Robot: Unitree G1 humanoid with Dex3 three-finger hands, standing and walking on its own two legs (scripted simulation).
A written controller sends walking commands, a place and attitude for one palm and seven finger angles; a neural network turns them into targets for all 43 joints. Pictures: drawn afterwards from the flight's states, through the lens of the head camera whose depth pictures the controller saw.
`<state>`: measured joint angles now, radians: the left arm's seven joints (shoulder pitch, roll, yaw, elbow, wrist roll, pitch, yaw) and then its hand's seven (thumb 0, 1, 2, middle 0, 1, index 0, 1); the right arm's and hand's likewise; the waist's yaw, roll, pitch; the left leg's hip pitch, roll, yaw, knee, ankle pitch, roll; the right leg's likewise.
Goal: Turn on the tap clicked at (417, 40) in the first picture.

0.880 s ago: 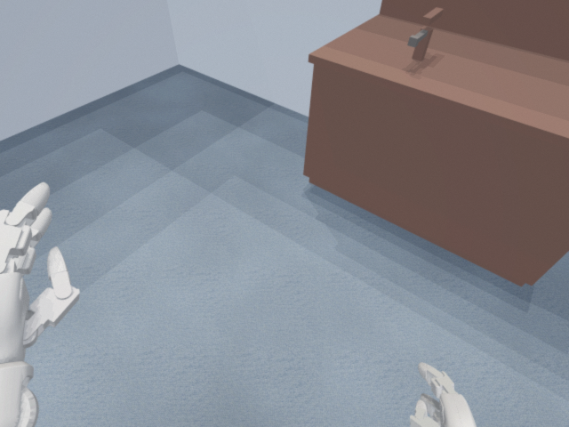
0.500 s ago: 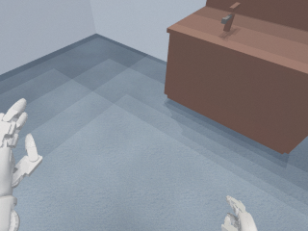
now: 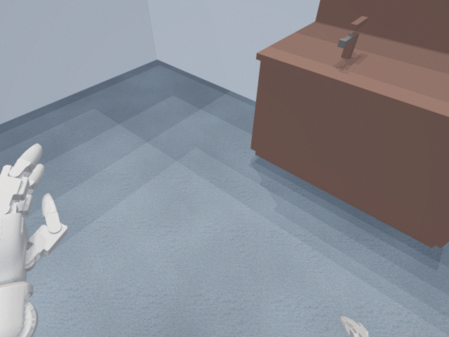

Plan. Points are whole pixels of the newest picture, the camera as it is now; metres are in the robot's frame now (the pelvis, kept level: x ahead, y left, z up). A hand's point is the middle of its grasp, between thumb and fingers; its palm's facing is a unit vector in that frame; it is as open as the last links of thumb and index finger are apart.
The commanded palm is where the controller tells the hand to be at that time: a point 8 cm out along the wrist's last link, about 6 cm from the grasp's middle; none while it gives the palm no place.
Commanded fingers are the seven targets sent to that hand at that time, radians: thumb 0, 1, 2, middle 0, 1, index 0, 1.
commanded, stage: walk to a spot facing it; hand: left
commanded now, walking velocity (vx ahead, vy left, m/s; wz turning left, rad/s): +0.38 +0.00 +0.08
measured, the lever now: (342, 43) +1.22 -0.43 +0.05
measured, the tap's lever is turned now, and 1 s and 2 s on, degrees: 0 0 0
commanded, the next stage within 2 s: turn to face it in 1.32 s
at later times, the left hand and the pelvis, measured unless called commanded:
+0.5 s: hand (111, 137) +0.39 +0.22 +0.18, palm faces +0.32 -0.81 -0.49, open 7.4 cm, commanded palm +0.33 +0.26 +0.19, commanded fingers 0.00 0.90 0.90 -0.20 -0.30 -0.20 -0.30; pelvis +0.16 -0.01 +0.01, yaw -3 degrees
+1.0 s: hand (141, 94) +0.51 +0.20 +0.19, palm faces +0.48 -0.74 -0.47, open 7.4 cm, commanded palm +0.46 +0.24 +0.19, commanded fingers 0.00 0.90 0.90 -0.20 -0.30 -0.20 -0.30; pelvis +0.33 -0.05 +0.01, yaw +5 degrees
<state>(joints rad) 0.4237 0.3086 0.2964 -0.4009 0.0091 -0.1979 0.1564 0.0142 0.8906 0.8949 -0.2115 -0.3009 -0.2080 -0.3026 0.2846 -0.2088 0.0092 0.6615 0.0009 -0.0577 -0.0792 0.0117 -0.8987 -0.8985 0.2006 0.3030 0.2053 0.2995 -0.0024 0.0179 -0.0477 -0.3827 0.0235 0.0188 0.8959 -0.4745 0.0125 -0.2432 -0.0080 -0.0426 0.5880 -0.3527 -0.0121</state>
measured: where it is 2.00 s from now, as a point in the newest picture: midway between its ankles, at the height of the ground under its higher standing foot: (238, 280)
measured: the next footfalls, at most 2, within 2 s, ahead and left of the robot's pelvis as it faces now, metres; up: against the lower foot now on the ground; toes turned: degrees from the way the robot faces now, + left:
left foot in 0.14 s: +0.11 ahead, +0.13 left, +0.00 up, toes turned +7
right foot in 0.56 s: +0.31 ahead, -0.12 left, +0.00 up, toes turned -13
